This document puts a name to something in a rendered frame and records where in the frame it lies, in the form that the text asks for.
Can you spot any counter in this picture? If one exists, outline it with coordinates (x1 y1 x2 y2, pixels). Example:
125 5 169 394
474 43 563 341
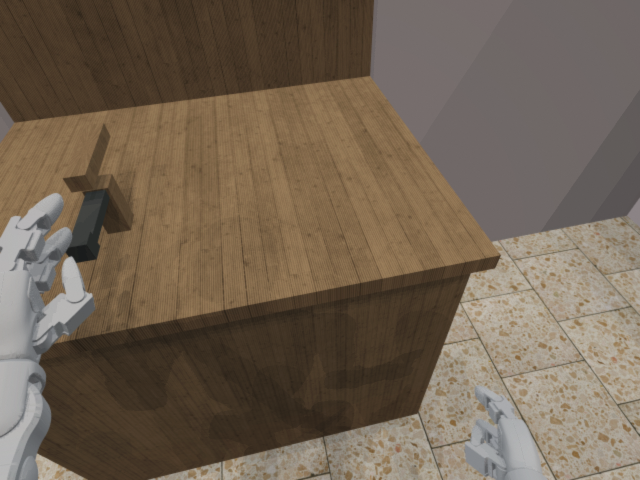
0 0 501 480

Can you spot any right robot hand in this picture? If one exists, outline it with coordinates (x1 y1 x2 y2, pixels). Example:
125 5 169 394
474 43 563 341
465 385 543 480

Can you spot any left robot hand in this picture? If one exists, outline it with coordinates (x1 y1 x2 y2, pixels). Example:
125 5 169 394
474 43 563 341
0 193 95 364

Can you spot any tap lever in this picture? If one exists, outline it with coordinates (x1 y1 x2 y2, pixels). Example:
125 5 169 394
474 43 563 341
66 190 110 263

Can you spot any left robot forearm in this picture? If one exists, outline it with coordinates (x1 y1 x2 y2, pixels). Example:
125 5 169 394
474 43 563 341
0 359 51 480

